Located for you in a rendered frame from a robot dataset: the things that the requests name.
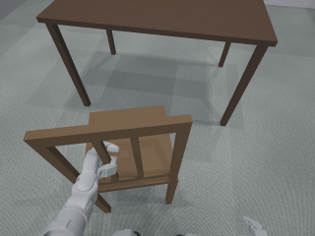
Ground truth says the robot left hand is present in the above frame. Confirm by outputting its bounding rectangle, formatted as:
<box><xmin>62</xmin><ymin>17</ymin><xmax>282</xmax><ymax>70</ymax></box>
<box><xmin>82</xmin><ymin>141</ymin><xmax>120</xmax><ymax>179</ymax></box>

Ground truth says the chair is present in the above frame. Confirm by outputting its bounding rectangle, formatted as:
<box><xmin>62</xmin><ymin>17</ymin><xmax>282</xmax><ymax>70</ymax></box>
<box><xmin>23</xmin><ymin>105</ymin><xmax>193</xmax><ymax>213</ymax></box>

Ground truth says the left robot forearm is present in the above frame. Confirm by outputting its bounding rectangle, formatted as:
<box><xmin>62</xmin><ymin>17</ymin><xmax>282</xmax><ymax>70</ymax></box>
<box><xmin>41</xmin><ymin>172</ymin><xmax>98</xmax><ymax>236</ymax></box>

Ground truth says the table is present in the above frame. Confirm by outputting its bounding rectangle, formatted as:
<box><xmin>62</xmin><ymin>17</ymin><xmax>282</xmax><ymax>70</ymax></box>
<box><xmin>36</xmin><ymin>0</ymin><xmax>278</xmax><ymax>126</ymax></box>

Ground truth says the robot right hand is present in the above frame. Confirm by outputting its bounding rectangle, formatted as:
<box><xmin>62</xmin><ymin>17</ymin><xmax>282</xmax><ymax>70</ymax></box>
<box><xmin>241</xmin><ymin>216</ymin><xmax>269</xmax><ymax>236</ymax></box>

